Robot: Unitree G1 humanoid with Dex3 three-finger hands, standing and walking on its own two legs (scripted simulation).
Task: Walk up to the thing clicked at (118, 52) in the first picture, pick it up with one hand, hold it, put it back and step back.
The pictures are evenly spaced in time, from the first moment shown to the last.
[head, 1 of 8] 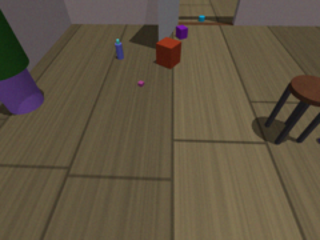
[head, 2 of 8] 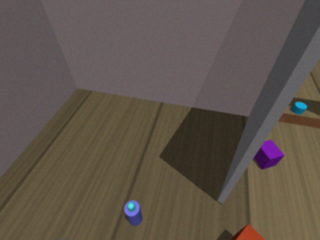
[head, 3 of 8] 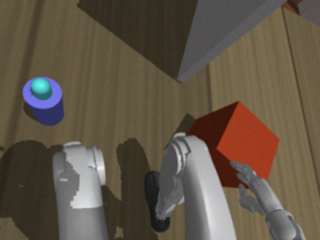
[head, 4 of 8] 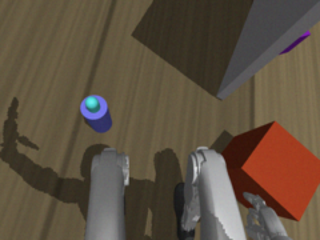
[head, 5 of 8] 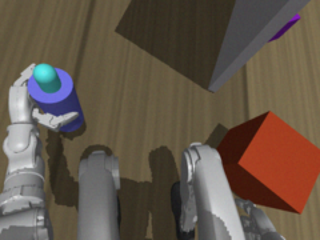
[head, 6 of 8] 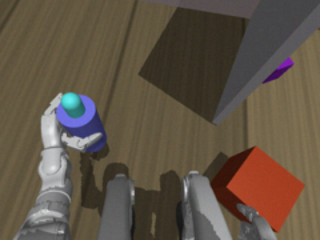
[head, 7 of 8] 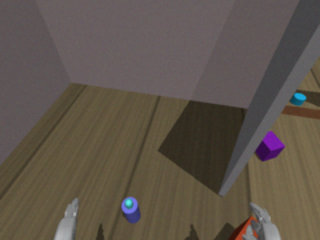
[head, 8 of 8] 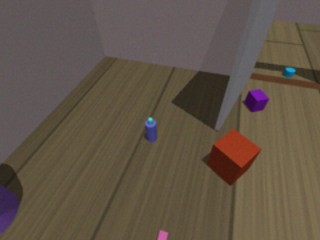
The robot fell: no
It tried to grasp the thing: yes
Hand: left
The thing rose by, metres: 0.66
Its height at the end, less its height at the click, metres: +0.00
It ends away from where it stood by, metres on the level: 0.01
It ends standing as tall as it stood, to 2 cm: yes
